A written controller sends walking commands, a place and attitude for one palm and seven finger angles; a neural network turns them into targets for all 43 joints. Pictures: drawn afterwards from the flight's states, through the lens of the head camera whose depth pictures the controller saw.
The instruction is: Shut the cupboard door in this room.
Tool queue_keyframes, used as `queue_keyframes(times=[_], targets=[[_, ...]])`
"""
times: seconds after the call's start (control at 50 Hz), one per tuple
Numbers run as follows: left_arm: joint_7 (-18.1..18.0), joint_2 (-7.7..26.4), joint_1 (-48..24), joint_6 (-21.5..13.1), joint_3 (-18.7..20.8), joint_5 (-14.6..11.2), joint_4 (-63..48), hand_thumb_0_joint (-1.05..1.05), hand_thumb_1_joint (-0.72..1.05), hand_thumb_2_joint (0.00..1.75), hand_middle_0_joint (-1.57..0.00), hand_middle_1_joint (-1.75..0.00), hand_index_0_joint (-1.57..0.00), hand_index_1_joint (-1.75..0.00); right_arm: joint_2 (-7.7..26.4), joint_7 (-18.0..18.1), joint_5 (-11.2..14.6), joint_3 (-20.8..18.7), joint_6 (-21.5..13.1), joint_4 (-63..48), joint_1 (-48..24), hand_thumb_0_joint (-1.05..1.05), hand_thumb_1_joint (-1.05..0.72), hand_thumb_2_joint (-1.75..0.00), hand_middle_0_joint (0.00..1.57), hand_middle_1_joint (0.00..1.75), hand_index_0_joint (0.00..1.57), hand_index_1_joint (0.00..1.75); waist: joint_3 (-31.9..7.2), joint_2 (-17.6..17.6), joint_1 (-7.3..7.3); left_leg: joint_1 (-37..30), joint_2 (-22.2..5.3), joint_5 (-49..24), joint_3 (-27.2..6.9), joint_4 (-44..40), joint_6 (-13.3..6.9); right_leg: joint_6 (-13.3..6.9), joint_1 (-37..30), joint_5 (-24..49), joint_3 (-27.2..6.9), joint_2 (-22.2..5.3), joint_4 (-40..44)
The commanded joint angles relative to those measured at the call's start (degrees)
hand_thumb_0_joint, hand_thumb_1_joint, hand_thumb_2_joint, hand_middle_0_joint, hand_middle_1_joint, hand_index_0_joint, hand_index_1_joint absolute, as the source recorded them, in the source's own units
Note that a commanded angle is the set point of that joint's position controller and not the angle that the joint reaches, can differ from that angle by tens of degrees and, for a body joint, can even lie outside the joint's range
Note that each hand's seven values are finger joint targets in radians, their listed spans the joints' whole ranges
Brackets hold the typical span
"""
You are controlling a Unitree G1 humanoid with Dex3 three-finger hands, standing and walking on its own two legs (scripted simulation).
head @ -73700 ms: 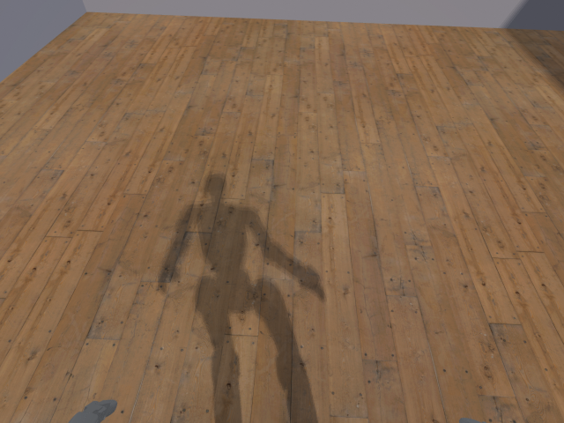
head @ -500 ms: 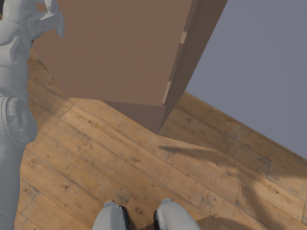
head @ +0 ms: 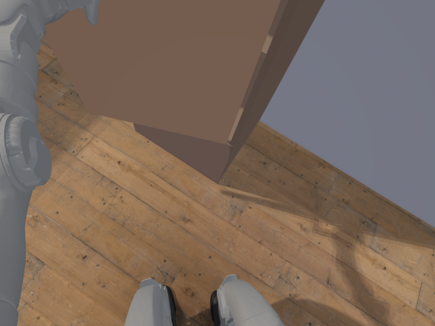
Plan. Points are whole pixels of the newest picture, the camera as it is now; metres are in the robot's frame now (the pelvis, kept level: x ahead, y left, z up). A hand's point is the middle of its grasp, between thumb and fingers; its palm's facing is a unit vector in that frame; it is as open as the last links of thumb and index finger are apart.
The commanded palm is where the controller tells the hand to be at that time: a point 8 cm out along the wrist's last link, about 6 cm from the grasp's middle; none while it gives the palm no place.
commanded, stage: pull the fist back off the door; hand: left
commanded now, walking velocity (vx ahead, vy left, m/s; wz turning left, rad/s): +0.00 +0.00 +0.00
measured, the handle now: out of the picture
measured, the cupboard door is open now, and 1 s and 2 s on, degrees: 22 17 17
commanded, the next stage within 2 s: draw the hand back to the body in 0.92 s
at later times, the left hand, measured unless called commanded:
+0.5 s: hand out of the picture +0.59 +0.07 +0.16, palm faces +0.10 -0.99 +0.01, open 3.1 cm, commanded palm +0.55 +0.12 +0.15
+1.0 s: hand (108, 37) +0.52 +0.08 +0.15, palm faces +0.04 -1.00 -0.05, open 3.1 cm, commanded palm +0.49 +0.13 +0.15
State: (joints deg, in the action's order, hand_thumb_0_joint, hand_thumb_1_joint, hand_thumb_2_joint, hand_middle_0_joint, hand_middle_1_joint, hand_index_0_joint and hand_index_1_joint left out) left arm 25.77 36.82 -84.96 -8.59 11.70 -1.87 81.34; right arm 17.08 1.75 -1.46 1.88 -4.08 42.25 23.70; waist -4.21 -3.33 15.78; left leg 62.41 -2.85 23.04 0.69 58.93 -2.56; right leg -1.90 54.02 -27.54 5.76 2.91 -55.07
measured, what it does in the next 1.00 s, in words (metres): stands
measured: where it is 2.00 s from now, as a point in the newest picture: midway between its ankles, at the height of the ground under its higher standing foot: outside the picture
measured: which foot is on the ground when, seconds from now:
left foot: down 0.00-1.00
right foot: down 0.00-1.00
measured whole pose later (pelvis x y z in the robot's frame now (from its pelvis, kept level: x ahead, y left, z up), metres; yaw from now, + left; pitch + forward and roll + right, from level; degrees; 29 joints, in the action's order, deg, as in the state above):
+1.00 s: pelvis +0.01 -0.02 +0.03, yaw +1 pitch +16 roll -1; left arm -3.1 14.7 -56.9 -17.4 13.9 -2.2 68.9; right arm 16.2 -3.2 -0.6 -1.3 -0.3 38.6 20.8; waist -7.0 -3.3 8.2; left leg 43.6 -1.8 20.2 2.4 47.7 -1.2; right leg -2.6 37.2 -25.7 3.8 2.2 -46.8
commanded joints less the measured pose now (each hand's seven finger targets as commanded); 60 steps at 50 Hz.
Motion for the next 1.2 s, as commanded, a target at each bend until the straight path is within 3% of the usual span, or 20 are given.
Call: queue_keyframes(times=[0.0, 0.02, 0.04, 0.1, 0.18, 0.24, 0.34, 0.42, 0.48, 0.52, 0.56, 0.6, 0.68, 0.74, 0.8, 0.92, 0.96, 1.02, 1.1, 1.18], targets=[[0.46, 2.2, -35.68, -3.29, -0.37, -1.49, -13.04, 0.0, 0.9, 0.9, -1.3, -1.5, -1.3, -1.5, 11.8, 1.25, 0.05, -4.31, -0.63, 1.16, 15.14, 0.0, -0.9, -0.9, 0.2, 0.3, 0.2, 0.3, -32.79, -11.31, 5.94, -44.06, 0.49, -29.4, -7.07, -0.29, -1.05, 0.66, 6.63, 21.07, -2.07, 2.19, 6.42], [0.25, 0.75, -36.0, -3.01, -1.25, -1.31, -13.25, 0.0, 0.9, 0.9, -1.3, -1.5, -1.3, -1.5, 11.58, 1.05, -0.24, -4.37, -0.53, 1.73, 14.76, 0.0, -0.9, -0.9, 0.2, 0.3, 0.2, 0.3, -33.41, -12.37, 5.86, -44.68, 0.65, -30.34, -7.23, -0.22, -0.9, 0.32, 6.63, 21.27, -1.85, 2.3, 6.2], [-11.96, 3.81, -37.87, -1.28, 11.29, -4.93, -13.75, 0.0, 0.9, 0.9, -1.3, -1.5, -1.3, -1.5, 9.17, -0.24, -0.83, -3.48, -0.98, -1.01, 18.39, 0.0, -0.9, -0.9, 0.2, 0.3, 0.2, 0.3, -33.96, -14.22, 4.14, -40.07, -0.63, -28.85, -8.17, -0.56, 0.09, 0.43, 3.05, 21.93, -3.37, 1.3, 7.7], [-25.69, -1.29, -33.08, -1.08, 10.78, -1.79, -12.84, 0.0, 0.9, 0.9, -1.3, -1.5, -1.3, -1.5, 9.13, -3.33, -2.62, -4.33, -1.05, -1.63, 20.01, 0.0, -0.9, -0.9, 0.2, 0.3, 0.2, 0.3, -36.76, -8.75, 4.42, -39.62, -0.63, -31.29, -9.75, -0.69, 0.67, 1.58, 3.09, 22.07, -2.73, 1.31, 5.46], [-37.9, -2.68, -29.01, -6.46, 9.23, 7.22, -20.1, 0.0, 0.9, 0.9, -1.3, -1.5, -1.3, -1.5, 8.58, -7.28, -5.22, -4.97, -0.27, -3.12, 21.55, 0.0, -0.9, -0.9, 0.2, 0.3, 0.2, 0.3, -39.13, -11.02, 2.5, -40.51, -0.13, -34.64, -8.81, -0.76, 1.05, 1.22, 1.5, 23.8, -2.33, 1.29, 4.77], [-37.26, -0.73, -25.54, -7.45, 6.9, 11.31, -16.92, 0.0, 0.9, 0.9, -1.3, -1.5, -1.3, -1.5, 9.22, -8.01, -4.75, -5.39, 1.63, -3.38, 21.93, 0.0, -0.9, -0.9, 0.2, 0.3, 0.2, 0.3, -35.38, -8.31, 2.95, -37.25, 0.47, -28.74, -6.73, -3.01, 0.64, 1.26, -2.97, 23.61, -2.87, 1.28, 7.2], [-32.19, 5.95, -23.64, -5.7, 13.58, 5.54, -16.76, 0.0, 0.9, 0.9, -1.3, -1.5, -1.3, -1.5, 9.24, -6.19, -2.59, -5.12, 3.32, -5.51, 20.71, 0.0, -0.9, -0.9, 0.2, 0.3, 0.2, 0.3, -36.7, -3.52, 0.01, -32.26, 2.33, -23.28, -3.84, -7.46, -0.16, 1.57, -17.79, 28.82, -4.95, 1.43, 11.16], [-31.47, 7.18, -17.66, -10.82, 16.24, 3.56, -21.72, 0.0, 0.9, 0.9, -1.3, -1.5, -1.3, -1.5, 8.07, -5.79, -2.3, -5.01, 2.65, -5.76, 19.78, 0.0, -0.9, -0.9, 0.2, 0.3, 0.2, 0.3, -35.56, -2.66, -2.05, -32.54, 2.37, -24.09, -2.6, -8.77, -0.19, 1.88, -22.17, 33.01, -6.02, 1.22, 12.34], [-30.94, 2.05, -10.43, -14.03, 12.1, 4.59, -23.01, 0.0, 0.9, 0.9, -1.3, -1.5, -1.3, -1.5, 7.46, -6.22, -2.18, -5.47, 2.44, -5.69, 19.3, 0.0, -0.9, -0.9, 0.2, 0.3, 0.2, 0.3, -32.4, -2.99, -2.82, -34.21, 2.63, -24.93, -1.78, -9.77, -0.14, 1.71, -22.73, 34.71, -5.91, 1.08, 12.82], [-29.62, -1.98, -2.3, -12.59, 9.42, 4.52, -17.79, 0.0, 0.9, 0.9, -1.3, -1.5, -1.3, -1.5, 7.73, -6.41, -1.61, -5.78, 2.79, -5.45, 18.44, 0.0, -0.9, -0.9, 0.2, 0.3, 0.2, 0.3, -27.03, -0.4, -2.94, -33.07, 2.63, -22.31, -1.15, -10.71, -0.16, 1.93, -21.19, 33.05, -5.7, 1.17, 14.28], [-27.63, -7.16, 1.71, -9.83, 6.01, 2.41, -15.57, 0.0, 0.9, 0.9, -1.3, -1.5, -1.3, -1.5, 7.94, -6.26, -0.78, -6.07, 3.4, -5.81, 17.73, 0.0, -0.9, -0.9, 0.2, 0.3, 0.2, 0.3, -23.3, 3.32, -2.78, -31.98, 3.08, -19.74, -0.52, -12.43, -0.29, 2.3, -22.29, 32.87, -5.79, 1.03, 16.18], [-25.85, -9.13, 1.46, -8.25, 5.44, -0.5, -16.34, 0.0, 0.9, 0.9, -1.3, -1.5, -1.3, -1.5, 8.04, -5.77, 0.02, -6.17, 3.5, -6.24, 16.79, 0.0, -0.9, -0.9, 0.2, 0.3, 0.2, 0.3, -22.01, 3.07, -3.21, -33.64, 3.41, -19.16, -0.25, -13.61, -0.24, 2.46, -22.54, 32.79, -5.88, 0.8, 17.36], [-26.35, -9.04, -6.1, -10.91, 6.09, -3.8, -24.32, 0.0, 0.9, 0.9, -1.3, -1.5, -1.3, -1.5, 7.67, -4.75, 0.17, -6.17, 2.83, -5.61, 14.46, 0.0, -0.9, -0.9, 0.2, 0.3, 0.2, 0.3, -20.52, 1.35, -2.81, -35.36, 3.52, -16.94, -0.47, -14.02, -0.37, 2.43, -21.61, 29.66, -6.7, 0.5, 18.37], [-28.51, -8.4, -10.38, -17.58, 5.71, -2.78, -33.87, 0.0, 0.9, 0.9, -1.3, -1.5, -1.3, -1.5, 7.13, -4.87, -0.19, -6.51, 1.4, -5.08, 12.36, 0.0, -0.9, -0.9, 0.2, 0.3, 0.2, 0.3, -28.49, -4.6, -3.51, -42.24, 3.25, -21.1, -1.73, -12.16, 0.02, 1.8, -19.7, 29.76, -6.19, 0.56, 15.4], [-29.54, -10.49, -4.82, -21.12, 3.55, -0.82, -36.47, 0.0, 0.9, 0.9, -1.3, -1.5, -1.3, -1.5, 6.64, -5.28, -0.34, -6.83, 0.93, -4.96, 10.57, 0.0, -0.9, -0.9, 0.2, 0.3, 0.2, 0.3, -34.46, -7.46, -5.08, -47.95, 2.97, -27.91, -2.56, -10.41, 0.55, 1.26, -18.36, 32.5, -5.07, 0.69, 12.27], [-29.34, -11.62, 1.66, -10.86, 2.9, -0.47, -21.12, 0.0, 0.9, 0.9, -1.3, -1.5, -1.3, -1.5, 7.41, -4.4, 1.02, -6.48, 3.56, -5.35, 9.23, 0.0, -0.9, -0.9, 0.2, 0.3, 0.2, 0.3, -22.62, 5.42, -4.46, -37.93, 3.31, -20.4, -1.1, -13.46, 0.06, 2.51, -20.92, 31.97, -5.44, 0.15, 15.43], [-29.56, -11.06, -0.9, -9.51, 4.34, -2.14, -21.64, 0.0, 0.9, 0.9, -1.3, -1.5, -1.3, -1.5, 7.43, -3.8, 1.27, -6.22, 3.65, -5.88, 8.52, 0.0, -0.9, -0.9, 0.2, 0.3, 0.2, 0.3, -22.09, 6.72, -4.28, -36.96, 3.5, -18.64, -0.86, -14.23, -0.1, 2.69, -22.35, 31.61, -6.03, -0.04, 16.56], [-29.8, -11.1, -3.88, -12.81, 5.2, -3.4, -25.88, 0.0, 0.9, 0.9, -1.3, -1.5, -1.3, -1.5, 6.88, -3.54, 0.89, -5.81, 2.76, -6.21, 7.39, 0.0, -0.9, -0.9, 0.2, 0.3, 0.2, 0.3, -24.96, 3.77, -4.56, -40.08, 3.42, -21.35, -1.27, -13.87, 0.22, 2.19, -22.5, 32.42, -5.9, 0.07, 15.65], [-28.29, -6.82, 8.58, -18.06, 8.62, -1.82, -31.19, 0.0, 0.9, 0.9, -1.3, -1.5, -1.3, -1.5, 6.61, -3.96, 0.69, -5.75, 2.25, -8.28, 6.6, 0.0, -0.9, -0.9, 0.2, 0.3, 0.2, 0.3, -31.49, 0.94, -9.22, -43.36, 3.47, -26.69, -0.92, -13.75, 0.29, 1.58, -26.8, 36.63, -5.89, 0.05, 13.65], [-24.68, -8.52, 25.97, -13.6, 7.57, -2.68, -33.21, 0.0, 0.9, 0.9, -1.3, -1.5, -1.3, -1.5, 6.43, -3.9, 2.03, -5.91, 3.54, -11.13, 4.87, 0.0, -0.9, -0.9, 0.2, 0.3, 0.2, 0.3, -27.54, 3.9, -12.49, -41.59, 3.6, -25.74, 0.98, -16.43, -0.01, 1.89, -32.73, 39.92, -5.75, -0.04, 15.87]])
